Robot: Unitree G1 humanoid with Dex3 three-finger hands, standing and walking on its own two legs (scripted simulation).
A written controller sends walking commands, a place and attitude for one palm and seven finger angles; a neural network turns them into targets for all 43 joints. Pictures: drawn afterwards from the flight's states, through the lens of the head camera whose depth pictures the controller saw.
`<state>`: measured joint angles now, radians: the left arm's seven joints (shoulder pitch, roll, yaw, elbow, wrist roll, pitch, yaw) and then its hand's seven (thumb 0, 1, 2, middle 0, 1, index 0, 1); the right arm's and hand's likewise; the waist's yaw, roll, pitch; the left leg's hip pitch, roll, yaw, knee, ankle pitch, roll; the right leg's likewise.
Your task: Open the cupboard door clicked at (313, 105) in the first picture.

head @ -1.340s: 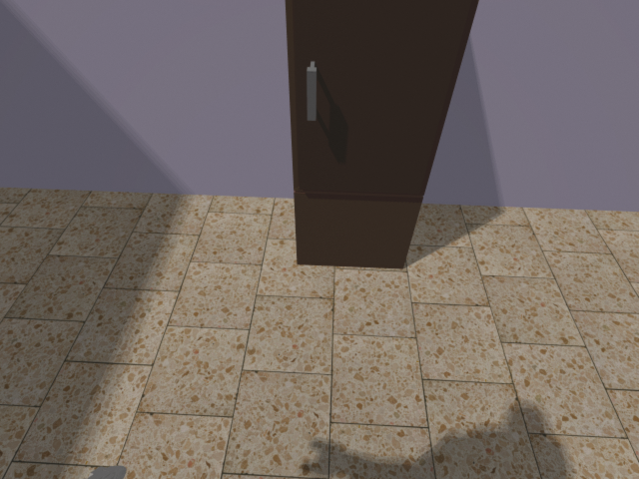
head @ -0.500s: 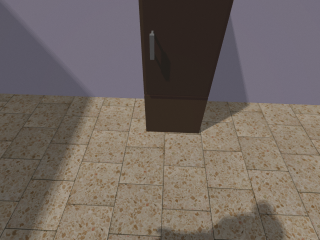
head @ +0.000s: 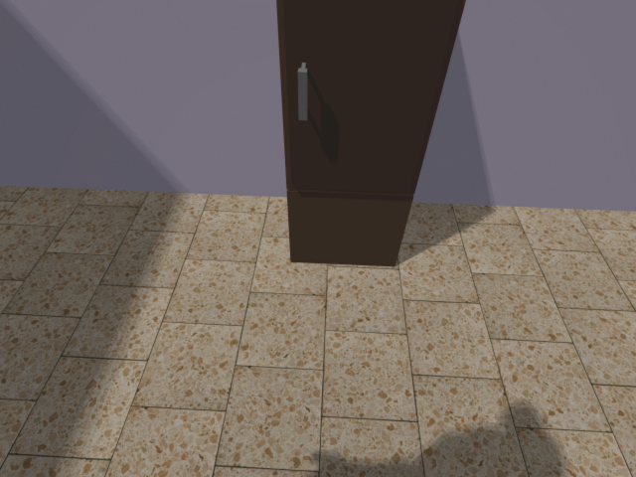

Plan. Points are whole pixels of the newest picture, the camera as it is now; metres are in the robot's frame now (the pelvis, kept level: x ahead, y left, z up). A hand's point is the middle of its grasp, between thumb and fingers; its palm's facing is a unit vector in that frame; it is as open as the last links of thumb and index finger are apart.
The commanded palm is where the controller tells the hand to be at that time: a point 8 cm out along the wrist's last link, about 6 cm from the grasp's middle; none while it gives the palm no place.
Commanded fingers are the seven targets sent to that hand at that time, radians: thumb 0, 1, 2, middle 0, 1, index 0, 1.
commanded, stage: look at it before walking up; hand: left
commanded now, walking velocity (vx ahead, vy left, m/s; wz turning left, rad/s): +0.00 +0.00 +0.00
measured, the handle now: (303, 91) +1.01 +0.10 +0.00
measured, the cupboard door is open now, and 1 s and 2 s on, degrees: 0 0 0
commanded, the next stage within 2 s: take the last steps up to it in 0.10 s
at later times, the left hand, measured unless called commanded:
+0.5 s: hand out of the picture +0.03 +0.19 -0.18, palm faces -0.03 -0.97 -0.23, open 7.4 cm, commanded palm none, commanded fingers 0.00 0.90 0.90 -0.20 -0.30 -0.20 -0.30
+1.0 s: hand out of the picture +0.16 +0.17 -0.19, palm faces -0.01 -0.99 -0.15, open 7.4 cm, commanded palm none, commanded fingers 0.00 0.90 0.90 -0.20 -0.30 -0.20 -0.30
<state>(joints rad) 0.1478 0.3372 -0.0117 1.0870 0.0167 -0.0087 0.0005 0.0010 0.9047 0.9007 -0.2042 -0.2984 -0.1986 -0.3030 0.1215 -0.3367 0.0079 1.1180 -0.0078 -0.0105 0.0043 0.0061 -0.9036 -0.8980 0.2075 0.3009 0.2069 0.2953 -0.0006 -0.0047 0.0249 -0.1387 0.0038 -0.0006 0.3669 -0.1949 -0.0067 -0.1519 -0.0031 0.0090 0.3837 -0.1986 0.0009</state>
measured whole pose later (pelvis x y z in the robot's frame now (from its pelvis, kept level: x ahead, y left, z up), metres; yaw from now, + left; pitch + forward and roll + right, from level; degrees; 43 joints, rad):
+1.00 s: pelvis +0.18 +0.00 -0.01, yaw -4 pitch +0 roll +0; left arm 0.35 0.17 0.06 1.11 0.04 0.00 -0.01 0.00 0.91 0.90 -0.20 -0.30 -0.19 -0.30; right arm 0.31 -0.13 -0.04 1.09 -0.03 -0.07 -0.03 0.00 -0.94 -0.90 0.21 0.30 0.21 0.29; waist 0.01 -0.04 0.00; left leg -0.19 0.06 0.19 0.48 -0.27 0.02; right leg -0.49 -0.08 -0.07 1.09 -0.30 -0.01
